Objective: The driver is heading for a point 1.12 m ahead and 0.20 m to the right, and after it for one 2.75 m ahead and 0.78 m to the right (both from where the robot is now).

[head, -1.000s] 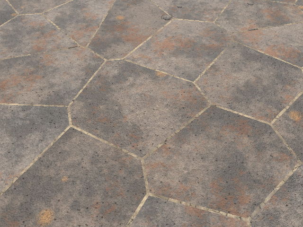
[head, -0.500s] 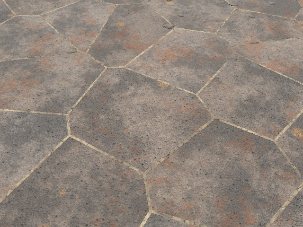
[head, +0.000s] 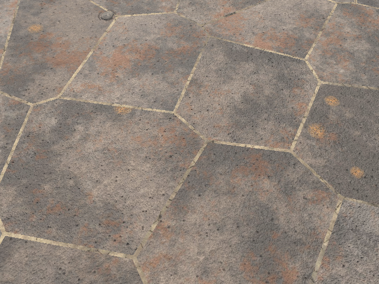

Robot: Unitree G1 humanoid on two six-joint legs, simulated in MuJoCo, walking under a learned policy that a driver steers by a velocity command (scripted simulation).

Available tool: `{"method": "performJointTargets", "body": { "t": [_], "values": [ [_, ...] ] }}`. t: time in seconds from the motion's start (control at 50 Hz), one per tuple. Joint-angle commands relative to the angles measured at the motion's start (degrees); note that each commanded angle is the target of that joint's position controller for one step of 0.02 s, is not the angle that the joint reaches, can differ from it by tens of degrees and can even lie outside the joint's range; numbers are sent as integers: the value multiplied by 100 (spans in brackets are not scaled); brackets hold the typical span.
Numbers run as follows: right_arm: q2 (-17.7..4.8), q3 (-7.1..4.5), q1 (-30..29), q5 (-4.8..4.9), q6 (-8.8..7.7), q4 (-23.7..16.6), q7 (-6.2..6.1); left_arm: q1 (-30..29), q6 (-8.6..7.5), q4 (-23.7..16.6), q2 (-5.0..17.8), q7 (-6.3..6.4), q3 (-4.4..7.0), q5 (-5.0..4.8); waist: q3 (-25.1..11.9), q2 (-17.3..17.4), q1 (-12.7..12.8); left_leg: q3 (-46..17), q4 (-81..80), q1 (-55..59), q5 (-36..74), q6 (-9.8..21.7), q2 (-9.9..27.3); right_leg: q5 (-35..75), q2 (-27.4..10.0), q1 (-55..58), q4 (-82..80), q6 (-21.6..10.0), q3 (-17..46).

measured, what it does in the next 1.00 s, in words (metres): walks ahead, turning right: left foot, then right foot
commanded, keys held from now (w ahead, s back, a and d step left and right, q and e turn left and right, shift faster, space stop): e+shift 0.36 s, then shift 0.64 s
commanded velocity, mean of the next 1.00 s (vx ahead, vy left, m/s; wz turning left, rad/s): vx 0.05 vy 0.00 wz -0.55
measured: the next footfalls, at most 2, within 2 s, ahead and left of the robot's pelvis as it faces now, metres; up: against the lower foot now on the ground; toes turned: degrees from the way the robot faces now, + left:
left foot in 0.40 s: +0.28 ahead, +0.14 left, +0.00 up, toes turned -33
right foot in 0.80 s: +0.07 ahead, -0.03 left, +0.00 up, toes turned -28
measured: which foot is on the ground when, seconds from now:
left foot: up 0.00-0.38, down 0.40-1.00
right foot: down 0.00-0.40, up 0.42-0.78, down 0.80-1.00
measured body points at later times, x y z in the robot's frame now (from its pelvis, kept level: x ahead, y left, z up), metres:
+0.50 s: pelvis +0.13 +0.08 +0.03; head +0.16 +0.08 +0.48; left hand +0.41 +0.27 -0.05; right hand +0.16 -0.25 -0.05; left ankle +0.24 +0.16 -0.71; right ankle +0.09 -0.03 -0.65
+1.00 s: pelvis +0.12 +0.06 +0.03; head +0.12 +0.05 +0.48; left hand +0.36 +0.20 -0.08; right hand +0.08 -0.22 -0.09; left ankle +0.24 +0.16 -0.71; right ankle +0.04 -0.01 -0.71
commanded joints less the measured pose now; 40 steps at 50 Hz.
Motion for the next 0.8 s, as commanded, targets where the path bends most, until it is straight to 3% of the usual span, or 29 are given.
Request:
{"method": "performJointTargets", "body": {
  "t": [0.02,0.06,0.12,0.16,0.2,0.26,0.32,0.38,0.4,0.42,0.44,0.46,0.48,0.5,0.52,0.58,0.66,0.7,0.74,0.78,0.8],
  "values": [
    [-814,-176,137,-19,-107,-803,10,77,-67,-606,648,109,171,-175,-1313,788,-141,-869,362,-2358,517,56,180,168,-1914,2689,-2022,-1168,3679],
    [-909,-248,134,-83,110,-939,-40,-110,-9,-735,659,164,192,-91,-927,489,-320,-851,-498,-1760,696,-49,309,508,-1450,1579,-2149,-948,3137],
    [-606,-193,-87,-190,200,-1126,-112,100,107,-730,875,314,279,-88,-1040,274,-258,-671,-1424,-1506,978,-256,157,1846,-1104,1107,-1787,-816,2635],
    [-549,-183,-322,-143,262,-1259,-150,207,248,-747,979,424,313,-142,-1266,50,-176,-726,-1900,-1561,1280,-372,0,1481,-1010,1251,-1649,-641,2746],
    [-591,-201,-552,-75,314,-1342,-161,159,364,-822,967,504,308,-221,-1275,-226,-93,-828,-2383,-1620,1640,-393,-87,351,-877,1341,-1628,-376,2895],
    [-632,-227,-923,-31,271,-1452,-127,155,449,-904,942,552,309,-223,-1104,-629,78,-928,-3125,-1519,1868,-347,-187,-588,-781,1413,-1591,-180,3191],
    [-695,-257,-1099,14,137,-1492,-45,206,495,-977,920,544,319,-181,-1097,-867,202,-984,-3895,-1148,1732,-259,-296,-204,-838,1672,-1311,-135,3557],
    [-855,-370,-638,56,48,-1317,49,26,517,-1098,825,513,280,-208,-1215,-976,-19,-891,-5317,-169,2143,-74,-197,231,-767,1822,-818,108,3787],
    [-938,-404,-511,17,50,-1253,59,164,523,-1090,604,505,200,-236,-1359,-618,5,-1019,-5914,533,2794,144,288,-753,-489,1569,-234,306,3484],
    [-1227,-441,-790,-84,133,-1429,35,802,535,-985,203,484,71,-144,-1616,640,424,-2138,-5803,1328,3650,707,1589,-2633,139,918,1051,577,2546],
    [-1315,-461,-667,-329,215,-1448,64,642,459,-1170,681,442,185,-170,-1292,1854,392,-3378,-6067,1048,4073,1621,2245,-3321,504,-92,2203,876,1785],
    [-1067,-427,-737,-264,223,-1531,58,732,398,-1039,1144,417,293,-88,-1213,1467,382,-3503,-6014,886,3734,1853,2357,-2879,55,-295,3147,1132,1715],
    [-805,-346,-872,-160,260,-1597,35,704,430,-841,1255,418,325,-119,-1022,956,297,-2718,-5851,724,3396,1652,1975,-2430,-72,-301,3493,1231,1601],
    [-703,-291,-887,-88,315,-1634,18,691,498,-697,1084,454,283,-122,-928,631,239,-2230,-5787,644,3070,1409,1577,-2148,-95,-272,3770,1309,1495],
    [-731,-264,-877,-39,357,-1621,7,695,534,-685,907,465,216,-111,-805,566,191,-2022,-5815,529,3111,1368,1440,-1956,-67,-323,4063,1365,1370],
    [-742,-224,-649,-86,445,-1530,3,457,501,-762,528,455,56,-162,-768,840,39,-1411,-5933,644,3146,1345,1069,-1794,-164,-152,3439,1446,945],
    [-844,-258,-553,-41,507,-1461,11,305,459,-752,337,436,-56,-127,-933,1321,-105,-1373,-5982,913,2557,1423,1132,-2041,-576,596,1621,1441,618],
    [-942,-291,-396,-7,543,-1390,20,277,433,-696,361,390,-62,-139,-921,1463,-222,-1505,-5982,900,2469,1485,1250,-2027,-641,968,856,1354,454],
    [-954,-279,-299,50,575,-1321,13,436,412,-558,383,344,-45,-149,-913,1401,-184,-1593,-5854,858,2532,1457,1321,-1571,-625,1359,-56,1200,377],
    [-885,-244,-94,151,574,-1187,7,732,383,-363,302,301,-60,-99,-841,1185,-7,-1416,-5662,440,2634,1160,1170,-560,-554,2148,-1477,874,315],
    [-790,-210,96,110,516,-1120,31,757,370,-400,485,308,-51,-24,-949,838,-48,-1204,-5413,-47,2378,801,1047,-131,-963,2746,-1493,665,780]
  ]
}}
Keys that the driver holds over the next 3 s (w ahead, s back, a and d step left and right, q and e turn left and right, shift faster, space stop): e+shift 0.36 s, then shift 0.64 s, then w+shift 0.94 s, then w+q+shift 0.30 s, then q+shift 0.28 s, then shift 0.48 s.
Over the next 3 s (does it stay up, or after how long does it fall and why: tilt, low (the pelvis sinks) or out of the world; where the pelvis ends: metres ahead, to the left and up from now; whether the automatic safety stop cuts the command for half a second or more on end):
stays up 1.28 -0.38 0.03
